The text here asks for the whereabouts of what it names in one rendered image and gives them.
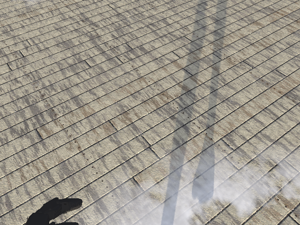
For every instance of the left robot hand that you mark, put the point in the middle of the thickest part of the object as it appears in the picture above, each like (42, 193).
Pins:
(53, 209)

